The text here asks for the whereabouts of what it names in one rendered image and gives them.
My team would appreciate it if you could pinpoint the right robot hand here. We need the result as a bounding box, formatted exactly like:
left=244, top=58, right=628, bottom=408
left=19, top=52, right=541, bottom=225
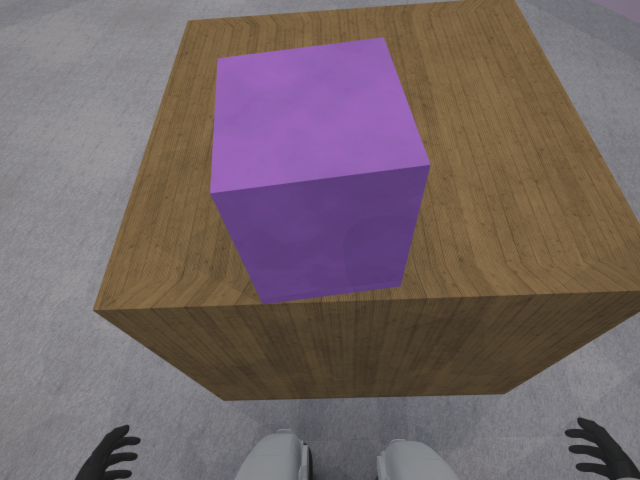
left=565, top=417, right=640, bottom=480

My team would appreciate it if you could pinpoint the robot left shin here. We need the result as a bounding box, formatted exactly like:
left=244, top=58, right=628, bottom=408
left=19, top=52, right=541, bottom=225
left=276, top=429, right=301, bottom=441

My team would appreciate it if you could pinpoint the carton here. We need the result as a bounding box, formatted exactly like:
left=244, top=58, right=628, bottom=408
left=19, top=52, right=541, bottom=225
left=210, top=37, right=431, bottom=304

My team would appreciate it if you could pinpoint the left robot thigh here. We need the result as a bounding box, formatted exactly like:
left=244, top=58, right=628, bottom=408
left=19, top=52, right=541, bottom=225
left=234, top=433, right=309, bottom=480

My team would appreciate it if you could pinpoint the pedestal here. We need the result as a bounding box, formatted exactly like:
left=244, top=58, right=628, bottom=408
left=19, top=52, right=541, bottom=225
left=93, top=0, right=640, bottom=401

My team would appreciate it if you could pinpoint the left robot hand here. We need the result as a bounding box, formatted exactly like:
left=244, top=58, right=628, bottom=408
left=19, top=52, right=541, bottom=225
left=75, top=425, right=141, bottom=480

